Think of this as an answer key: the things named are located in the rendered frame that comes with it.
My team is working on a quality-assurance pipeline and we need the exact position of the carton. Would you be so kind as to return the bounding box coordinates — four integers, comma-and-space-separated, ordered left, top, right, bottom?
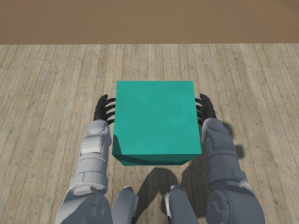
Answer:
112, 80, 202, 166

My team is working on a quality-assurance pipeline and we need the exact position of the left robot forearm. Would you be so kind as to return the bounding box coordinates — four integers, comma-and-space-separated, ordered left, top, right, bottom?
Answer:
54, 119, 112, 224

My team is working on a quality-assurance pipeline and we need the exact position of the robot left hand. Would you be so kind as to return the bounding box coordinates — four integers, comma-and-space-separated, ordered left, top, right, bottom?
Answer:
93, 94, 116, 126

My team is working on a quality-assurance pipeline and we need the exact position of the right robot forearm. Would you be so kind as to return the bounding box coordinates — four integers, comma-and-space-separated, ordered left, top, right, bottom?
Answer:
201, 118, 265, 224

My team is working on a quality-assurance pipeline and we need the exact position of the left robot upper arm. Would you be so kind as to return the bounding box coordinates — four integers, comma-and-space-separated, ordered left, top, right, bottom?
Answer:
55, 194, 113, 224

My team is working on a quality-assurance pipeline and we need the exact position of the right robot upper arm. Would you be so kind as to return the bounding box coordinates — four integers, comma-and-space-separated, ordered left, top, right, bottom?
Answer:
206, 189, 265, 224

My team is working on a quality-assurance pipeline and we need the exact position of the robot right hand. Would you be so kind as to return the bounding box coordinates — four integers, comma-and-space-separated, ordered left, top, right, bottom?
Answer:
195, 93, 216, 126

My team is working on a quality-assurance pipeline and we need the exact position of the left robot shin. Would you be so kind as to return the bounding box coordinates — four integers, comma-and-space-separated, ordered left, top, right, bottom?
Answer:
116, 186, 134, 198

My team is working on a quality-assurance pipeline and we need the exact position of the robot right thigh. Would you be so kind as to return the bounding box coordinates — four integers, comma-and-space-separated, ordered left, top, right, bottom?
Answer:
164, 189, 199, 224

